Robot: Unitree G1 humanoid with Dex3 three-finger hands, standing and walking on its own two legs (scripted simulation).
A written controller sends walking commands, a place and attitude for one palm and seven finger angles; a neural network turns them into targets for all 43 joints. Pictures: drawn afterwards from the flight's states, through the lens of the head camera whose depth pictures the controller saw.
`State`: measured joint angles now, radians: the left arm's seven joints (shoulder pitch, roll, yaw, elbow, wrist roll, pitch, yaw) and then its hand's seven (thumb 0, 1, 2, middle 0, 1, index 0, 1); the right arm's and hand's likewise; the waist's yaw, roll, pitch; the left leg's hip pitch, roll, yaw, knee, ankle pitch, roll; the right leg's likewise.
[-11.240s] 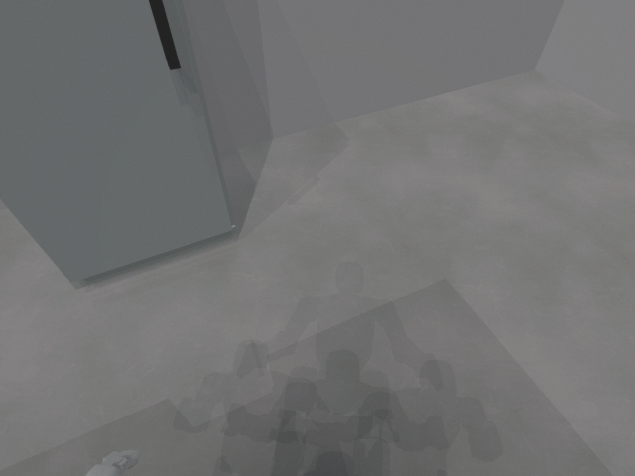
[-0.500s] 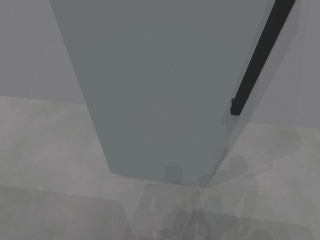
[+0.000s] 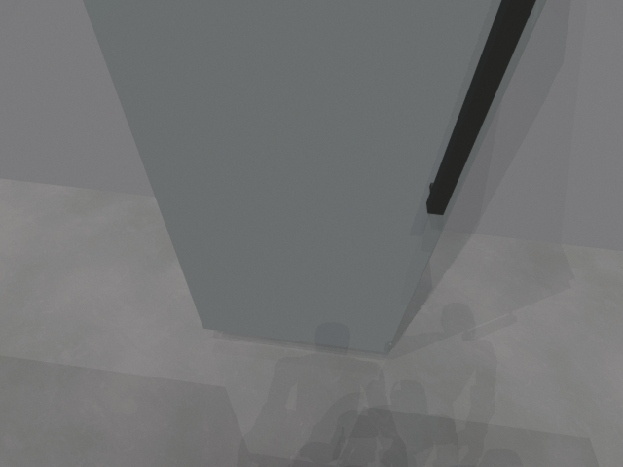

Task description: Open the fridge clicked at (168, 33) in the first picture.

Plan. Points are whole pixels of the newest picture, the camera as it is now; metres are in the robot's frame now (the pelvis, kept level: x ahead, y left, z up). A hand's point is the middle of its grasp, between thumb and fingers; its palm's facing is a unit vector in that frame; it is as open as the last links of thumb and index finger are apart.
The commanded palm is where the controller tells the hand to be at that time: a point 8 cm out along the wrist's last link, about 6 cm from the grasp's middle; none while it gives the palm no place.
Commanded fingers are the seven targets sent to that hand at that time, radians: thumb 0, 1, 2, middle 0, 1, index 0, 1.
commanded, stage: look again from close up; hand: right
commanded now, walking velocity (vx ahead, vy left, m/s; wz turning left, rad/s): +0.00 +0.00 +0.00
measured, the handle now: (478, 84) +0.56 -0.18 +0.24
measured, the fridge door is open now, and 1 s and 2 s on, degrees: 0 0 0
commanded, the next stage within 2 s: raise the hand to about handle height in 0.86 s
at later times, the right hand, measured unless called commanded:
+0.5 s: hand out of the picture +0.04 -0.17 -0.17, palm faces +0.02 +0.98 -0.21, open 7.3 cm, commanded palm none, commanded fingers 0.00 -0.90 -0.90 0.20 0.30 0.20 0.30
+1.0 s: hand out of the picture +0.06 -0.17 -0.16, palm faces +0.08 +0.97 -0.21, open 7.4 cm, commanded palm +0.11 -0.21 -0.06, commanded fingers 0.00 -0.83 -0.87 0.20 0.34 0.20 0.34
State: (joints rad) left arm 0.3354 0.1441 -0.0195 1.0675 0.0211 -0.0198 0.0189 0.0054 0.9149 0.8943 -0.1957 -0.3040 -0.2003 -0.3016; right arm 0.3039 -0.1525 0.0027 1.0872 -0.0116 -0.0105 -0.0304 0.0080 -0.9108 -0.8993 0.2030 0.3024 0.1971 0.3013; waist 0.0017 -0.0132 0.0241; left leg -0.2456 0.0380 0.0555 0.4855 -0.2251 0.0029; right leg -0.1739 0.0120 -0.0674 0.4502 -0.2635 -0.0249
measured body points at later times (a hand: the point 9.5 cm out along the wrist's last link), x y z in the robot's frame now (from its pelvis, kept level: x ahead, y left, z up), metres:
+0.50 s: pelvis +0.02 +0.01 +0.00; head +0.04 +0.01 +0.45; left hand +0.04 +0.23 -0.16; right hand +0.04 -0.22 -0.16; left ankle +0.02 +0.12 -0.74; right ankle -0.01 -0.10 -0.74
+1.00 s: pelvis +0.02 +0.02 +0.00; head +0.04 +0.03 +0.45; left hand +0.05 +0.26 -0.15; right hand +0.06 -0.22 -0.15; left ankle +0.02 +0.12 -0.74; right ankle -0.01 -0.10 -0.74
